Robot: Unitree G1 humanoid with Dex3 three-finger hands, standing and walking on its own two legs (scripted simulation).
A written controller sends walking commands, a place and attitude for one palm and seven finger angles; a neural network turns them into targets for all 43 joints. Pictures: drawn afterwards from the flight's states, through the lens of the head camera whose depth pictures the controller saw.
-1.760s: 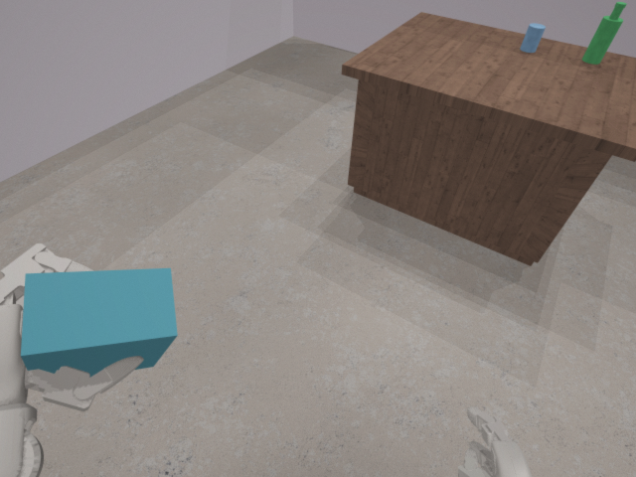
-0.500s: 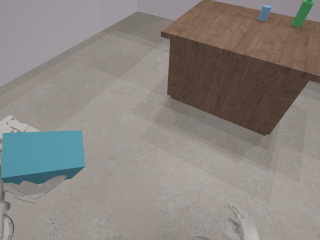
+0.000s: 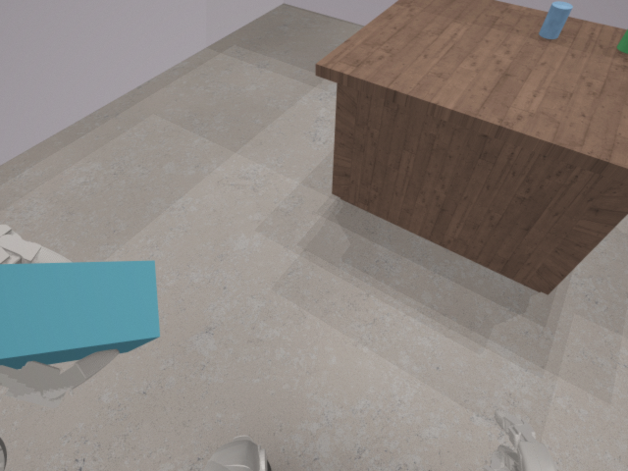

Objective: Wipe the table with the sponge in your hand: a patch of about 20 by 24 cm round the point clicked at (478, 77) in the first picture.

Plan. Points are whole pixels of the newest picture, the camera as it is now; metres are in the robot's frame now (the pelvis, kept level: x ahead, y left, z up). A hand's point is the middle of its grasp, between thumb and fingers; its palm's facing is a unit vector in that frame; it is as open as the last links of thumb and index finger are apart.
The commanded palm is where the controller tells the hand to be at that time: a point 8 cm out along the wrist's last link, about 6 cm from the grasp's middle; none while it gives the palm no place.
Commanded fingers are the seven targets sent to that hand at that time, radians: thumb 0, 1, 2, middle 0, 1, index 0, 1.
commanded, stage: walk to a spot facing it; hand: left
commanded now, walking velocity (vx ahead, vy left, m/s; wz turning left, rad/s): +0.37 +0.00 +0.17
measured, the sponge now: (95, 316) +0.22 +0.21 +0.16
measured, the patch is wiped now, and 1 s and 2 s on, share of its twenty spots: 0.00 0.00 0.00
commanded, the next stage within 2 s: none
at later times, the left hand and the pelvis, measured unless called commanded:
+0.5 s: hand (146, 193) +0.37 +0.21 +0.17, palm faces +0.49 -0.73 -0.46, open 10.2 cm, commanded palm +0.31 +0.24 +0.18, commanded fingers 0.00 0.10 1.30 -1.20 -1.60 -1.20 -1.60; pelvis +0.17 -0.05 -0.02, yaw +4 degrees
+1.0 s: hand (160, 124) +0.49 +0.23 +0.17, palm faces +0.57 -0.71 -0.42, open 10.2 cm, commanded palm +0.41 +0.26 +0.18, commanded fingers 0.00 0.10 1.30 -1.20 -1.60 -1.20 -1.60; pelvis +0.31 -0.05 -0.02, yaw +13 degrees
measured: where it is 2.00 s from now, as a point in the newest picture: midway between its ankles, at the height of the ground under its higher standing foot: (358, 393)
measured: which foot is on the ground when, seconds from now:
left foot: up 0.00-0.08, down 0.10-0.46, up 0.48-0.82, down 0.84-1.00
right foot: down 0.00-0.10, up 0.12-0.44, down 0.46-0.84, up 0.86-1.00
